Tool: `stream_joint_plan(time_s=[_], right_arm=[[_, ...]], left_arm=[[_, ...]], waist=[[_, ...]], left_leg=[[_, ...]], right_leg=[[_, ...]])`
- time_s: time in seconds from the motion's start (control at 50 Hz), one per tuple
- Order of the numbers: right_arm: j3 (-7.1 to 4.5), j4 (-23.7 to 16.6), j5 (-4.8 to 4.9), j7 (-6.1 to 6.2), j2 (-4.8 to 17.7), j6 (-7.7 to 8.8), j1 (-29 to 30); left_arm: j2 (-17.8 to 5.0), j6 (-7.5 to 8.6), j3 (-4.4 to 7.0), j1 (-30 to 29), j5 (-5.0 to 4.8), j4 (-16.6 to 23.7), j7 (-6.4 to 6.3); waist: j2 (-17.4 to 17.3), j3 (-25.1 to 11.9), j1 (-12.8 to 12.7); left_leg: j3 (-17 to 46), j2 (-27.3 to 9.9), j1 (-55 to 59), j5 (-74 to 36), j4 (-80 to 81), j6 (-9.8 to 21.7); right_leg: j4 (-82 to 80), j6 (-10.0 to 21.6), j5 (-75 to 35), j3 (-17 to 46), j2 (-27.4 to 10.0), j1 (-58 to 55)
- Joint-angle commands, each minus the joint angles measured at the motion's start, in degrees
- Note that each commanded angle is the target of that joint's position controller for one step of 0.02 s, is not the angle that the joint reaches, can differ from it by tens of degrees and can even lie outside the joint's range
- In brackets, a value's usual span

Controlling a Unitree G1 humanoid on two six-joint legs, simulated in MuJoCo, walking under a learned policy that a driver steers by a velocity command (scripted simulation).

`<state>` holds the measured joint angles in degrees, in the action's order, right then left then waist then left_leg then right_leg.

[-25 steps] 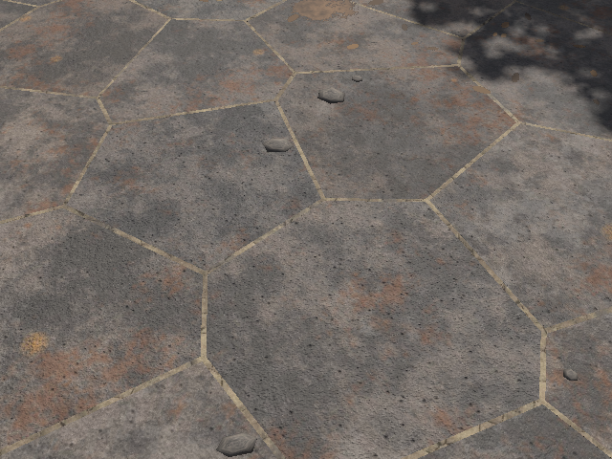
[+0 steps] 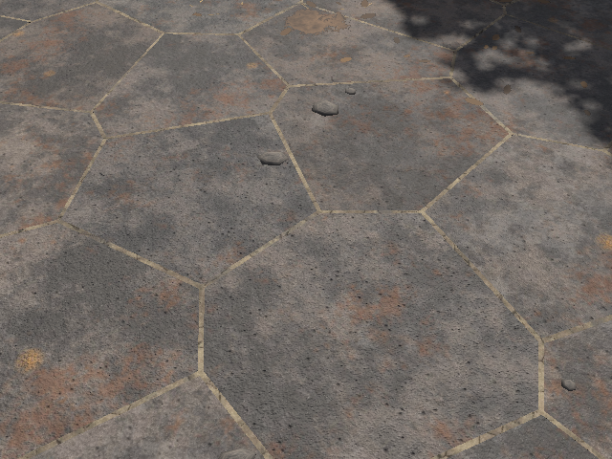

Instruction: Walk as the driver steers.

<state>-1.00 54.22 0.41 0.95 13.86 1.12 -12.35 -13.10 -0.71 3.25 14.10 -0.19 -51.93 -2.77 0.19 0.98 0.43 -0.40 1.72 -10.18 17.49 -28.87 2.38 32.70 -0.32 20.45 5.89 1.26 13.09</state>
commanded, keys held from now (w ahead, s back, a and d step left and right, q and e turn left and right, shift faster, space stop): w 0.94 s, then no key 0.06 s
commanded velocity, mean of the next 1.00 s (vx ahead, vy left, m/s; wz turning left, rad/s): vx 0.42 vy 0.00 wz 0.00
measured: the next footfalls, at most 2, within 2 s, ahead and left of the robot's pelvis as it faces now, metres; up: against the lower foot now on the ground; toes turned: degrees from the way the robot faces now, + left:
right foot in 0.20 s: +0.09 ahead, -0.15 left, +0.00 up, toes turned +0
left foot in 0.68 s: +0.47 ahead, +0.08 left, +0.00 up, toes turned +2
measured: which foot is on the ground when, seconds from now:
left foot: down 0.00-0.20, up 0.22-0.66, down 0.68-1.00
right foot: up 0.00-0.18, down 0.20-0.68, up 0.70-1.00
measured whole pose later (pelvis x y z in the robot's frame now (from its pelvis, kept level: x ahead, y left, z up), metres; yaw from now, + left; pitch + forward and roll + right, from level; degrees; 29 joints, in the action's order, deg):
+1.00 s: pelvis +0.45 +0.00 +0.01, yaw +0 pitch +1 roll +2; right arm -2.5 55.5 -0.2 -1.1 14.5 5.3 -18.9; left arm -16.2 4.7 3.0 7.1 -0.1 -49.4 -0.8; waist 2.1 1.3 3.4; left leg -3.1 5.4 -4.5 8.7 -12.5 4.5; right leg 48.4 0.0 4.0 2.8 -8.5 38.6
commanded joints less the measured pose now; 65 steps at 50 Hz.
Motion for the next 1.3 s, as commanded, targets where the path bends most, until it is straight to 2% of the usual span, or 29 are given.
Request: stream_joint_plan(time_s=[0.02, 0.1, 0.18, 0.2, 0.22, 0.24, 0.26, 0.28, 0.34, 0.48, 0.6, 0.64, 0.68, 0.7, 0.72, 0.74, 0.76, 0.78, 0.8, 0.86, 0.92, 1.08, 1.16, 1.18, 1.2, 1.22, 1.24, 1.26, 1.3], right_arm=[[-3.27, -1.12, 0.48, 1.06, 12.68, 0.87, -3.48], [-3.46, -2.13, 1.25, 0.69, 11.54, 2.03, -1.83], [-3.26, -2.13, 1.63, 0.12, 10.72, 1.18, -0.66], [-2.35, -2.31, 1.16, -0.16, 8.10, 1.46, -0.13], [-0.81, -3.76, -0.21, -0.77, 3.17, 1.99, 1.32], [-1.18, -6.39, 1.16, -0.58, 3.83, 3.20, 1.86], [-2.02, -6.49, 2.39, -0.59, 7.91, 4.09, 2.54], [-2.29, -6.21, 2.88, -1.06, 8.92, 4.68, 2.32], [-2.79, -5.28, 0.95, -1.78, 8.38, 4.93, 2.97], [-1.23, -9.82, 0.52, -2.48, 3.57, 4.10, 14.94], [-1.26, -12.95, 1.06, -3.88, 5.21, 4.70, 20.30], [-2.31, -12.08, 0.97, -3.97, 7.49, 4.82, 15.69], [-4.64, -7.44, 1.16, -3.17, 11.54, 4.35, -0.70], [-5.56, -5.46, 0.33, -2.47, 15.46, 3.95, -10.70], [-5.64, -3.94, -0.03, -3.17, 16.75, 3.97, -12.83], [-4.21, -4.18, 0.46, -3.19, 11.00, 4.18, -9.96], [-3.64, -5.09, 0.45, -2.97, 9.12, 4.49, -4.47], [-3.36, -5.98, 0.05, -3.02, 8.47, 4.90, 0.12], [-3.06, -6.23, -0.61, -3.20, 7.26, 5.25, 2.45], [-2.54, -4.97, -0.73, -3.41, 5.82, 5.71, 2.46], [-3.03, -3.53, -0.55, -2.44, 8.31, 5.73, -0.33], [-2.63, -0.02, -0.04, -0.79, 9.64, 3.38, -7.54], [-2.87, 0.12, 0.14, -0.23, 10.18, 1.84, -4.50], [-2.50, -0.07, -0.55, -0.23, 9.18, 1.91, -6.57], [-0.82, 0.35, -1.75, -0.69, 4.15, 2.48, -14.04], [0.17, 2.58, -0.78, -0.99, 1.76, 2.38, -18.51], [-1.24, 2.50, 0.43, -1.10, 7.32, 1.80, -15.45], [-1.85, 1.17, 1.19, -0.64, 8.56, 0.91, -10.56], [-2.19, 0.57, 0.29, 0.80, 7.34, -1.32, -6.71]], left_arm=[[-5.38, 3.03, 1.00, -5.98, -1.06, 4.83, 0.55], [-5.70, 5.31, 1.14, -5.83, -1.55, 3.97, 2.29], [-5.11, 5.56, 1.88, 5.10, -1.25, -2.28, 2.82], [-6.24, 5.36, 2.40, 9.78, -1.58, -3.50, 2.49], [-10.42, 5.32, 3.19, 16.08, -1.32, -4.04, 1.80], [-15.26, 6.01, 3.73, 18.36, -0.36, -4.22, 2.77], [-11.92, 6.96, 2.56, 13.34, -0.19, -3.11, 3.21], [-9.12, 7.53, 1.61, 9.21, -0.18, -1.78, 3.44], [-6.47, 7.15, 0.15, 5.83, 0.13, -0.87, 3.83], [-8.51, 6.10, -0.10, 11.39, 0.18, -3.00, 1.95], [-9.40, 5.48, 0.55, 13.48, -0.87, -4.94, 1.53], [-10.82, 4.77, 1.13, 11.93, -0.42, -4.45, 1.42], [-10.45, 3.66, 0.93, 10.71, 0.38, -3.72, 1.46], [-7.95, 3.71, -0.12, 12.38, 1.49, -2.41, 1.51], [1.19, 5.05, -2.44, 21.04, 0.51, -3.15, 2.55], [-5.90, 6.67, -0.98, 15.37, -1.28, -3.14, 2.81], [-9.22, 7.64, 0.01, 8.69, -2.73, -0.76, 2.91], [-9.29, 8.10, 0.00, 5.38, -2.48, 0.02, 2.42], [-9.06, 7.92, 0.50, 4.07, -1.57, 0.20, 2.01], [-5.62, 6.02, 0.33, 6.65, -0.89, 0.10, 1.87], [-5.88, 5.17, 0.34, 0.32, -0.14, 2.87, 1.63], [-4.82, 6.40, -0.74, -12.91, 0.04, 6.78, 3.36], [-9.26, 6.88, 0.84, -5.48, 1.03, 4.68, 3.88], [-12.64, 7.08, 1.75, -1.02, 1.64, 3.38, 3.51], [-15.48, 6.59, 1.92, 2.24, 2.68, 3.03, 3.21], [-10.98, 5.61, 0.75, 4.21, 1.89, 2.31, 3.37], [-8.55, 4.96, -0.02, 3.14, 0.59, 2.48, 3.83], [-8.45, 4.62, -0.21, -2.08, 0.17, 3.11, 3.83], [-7.10, 4.36, -0.88, -10.13, 1.07, 4.27, 3.47]], waist=[[-9.78, 8.27, 2.70], [-6.74, 5.79, 1.62], [-4.70, 0.46, -3.84], [-2.16, -0.66, -6.06], [10.90, -3.08, -8.04], [17.93, -2.53, -7.29], [9.20, 2.11, -5.23], [6.83, 4.89, -3.62], [4.94, 4.56, -1.85], [4.04, 5.81, -4.44], [4.20, 6.88, -3.18], [5.78, 2.29, 0.01], [6.35, -8.25, 7.99], [-1.42, -16.76, 9.85], [-17.83, -25.33, 4.26], [-11.14, -19.22, 6.39], [-8.16, -9.71, 5.27], [-1.63, -5.59, 3.27], [-0.41, -2.87, 1.47], [-3.25, -1.75, -1.91], [-2.41, 1.74, -1.22], [-3.47, 0.24, 2.81], [-4.03, -4.23, -2.78], [-0.24, -8.50, -3.70], [9.09, -16.99, -1.00], [14.15, -24.53, -1.65], [8.31, -22.40, -2.56], [5.60, -14.84, -1.56], [4.24, -6.95, 0.96]], left_leg=[[28.77, -20.67, -2.46, 29.68, 22.11, 12.33], [22.12, -18.73, 3.51, 14.26, 21.48, 10.49], [9.26, -10.37, -9.73, 7.17, 12.56, 6.93], [6.57, -8.17, -14.18, 5.43, 5.16, 4.94], [0.00, -3.06, -21.59, 6.97, -15.82, 0.59], [1.59, 1.71, -33.22, 15.50, -29.27, 0.16], [6.01, -3.02, -37.71, 12.88, -36.88, 1.36], [6.51, -5.44, -39.49, 6.20, -37.94, 2.56], [4.32, -8.98, -35.14, -5.36, -32.15, 1.75], [-1.33, -6.04, -29.57, -19.52, -10.52, -2.72], [-0.35, -4.38, -25.86, -20.30, -0.42, 0.59], [-1.74, -1.99, -18.77, -16.08, -0.77, 2.42], [-3.12, -0.12, 3.21, -15.26, -1.03, 5.53], [11.41, -12.01, 22.10, -12.64, -3.02, 9.16], [41.54, -24.28, 37.48, 4.54, 7.10, 18.93], [43.35, -21.81, 32.58, 10.20, 12.94, 16.00], [33.82, -20.35, 23.47, 6.33, 14.18, 13.55], [27.17, -18.62, 14.08, -1.50, 15.82, 12.44], [21.70, -16.59, 7.24, -8.30, 17.05, 11.81], [14.34, -13.83, -0.38, -12.87, 21.27, 12.14], [10.87, -13.71, -2.16, -14.66, 23.95, 12.78], [1.57, -10.39, 3.52, -35.93, 16.72, 7.73], [3.39, -10.95, 9.32, -39.21, 4.12, 4.54], [1.55, -7.21, 6.38, -34.33, -4.74, 2.15], [0.24, -2.43, -8.22, -9.89, -20.13, -1.12], [3.03, 1.28, -14.53, 22.00, -32.47, -3.43], [6.76, -0.67, -16.17, 23.97, -36.51, -3.58], [5.39, -2.53, -19.01, 20.77, -36.78, -3.95], [4.68, -5.80, -15.51, 14.16, -30.98, -4.98]], right_leg=[[11.09, 1.18, 4.80, -4.16, -1.58, 14.94], [8.56, 2.53, 6.35, -4.26, -5.15, 16.64], [-5.56, 1.13, -9.41, -11.31, 1.27, -11.05], [-7.69, 2.15, -7.07, -7.34, -1.14, -17.37], [-15.47, 6.41, 0.93, 11.02, -13.71, -23.00], [-23.75, 15.31, 13.29, 34.27, -23.58, -24.28], [-24.50, 16.46, 18.61, 34.07, -24.40, -20.42], [-24.67, 14.32, 15.85, 27.60, -21.67, -18.72], [-25.62, 9.68, -5.44, 12.21, -15.13, -15.42], [-28.01, 10.13, -23.01, -0.43, -10.94, -10.11], [-25.59, 9.39, -29.22, -1.94, -15.18, -17.47], [-18.76, 8.23, -46.39, -2.56, -15.76, -21.06], [1.37, 5.82, -57.98, -5.26, -12.25, -16.13], [20.05, 4.49, -36.87, -6.58, -8.39, -1.47], [39.05, 1.45, 10.21, -2.27, 3.22, 18.82], [45.11, 2.86, 11.43, 3.41, 0.45, 24.74], [45.30, 3.77, 6.24, 1.39, -2.48, 27.91], [42.44, 3.88, 0.52, 0.19, -5.65, 25.18], [39.30, 3.57, -2.58, -0.47, -7.56, 22.61], [34.04, 2.76, -4.88, -0.75, -10.09, 17.54], [25.74, 0.62, -10.52, -1.88, -11.27, 23.18], [-1.30, 0.35, -30.05, -5.95, -4.37, 14.68], [-8.06, 3.94, -27.42, -5.24, -2.33, 4.93], [-7.90, 5.62, -46.29, -3.05, -5.73, -4.73], [-2.09, 13.30, -66.83, 9.11, -17.84, -24.53], [-3.22, 20.12, -67.86, 18.60, -24.91, -30.18], [-6.27, 18.78, -53.22, 17.94, -22.41, -24.69], [-9.57, 16.45, -40.93, 14.83, -20.35, -16.81], [-15.64, 13.29, -24.02, 10.00, -16.85, -1.50]])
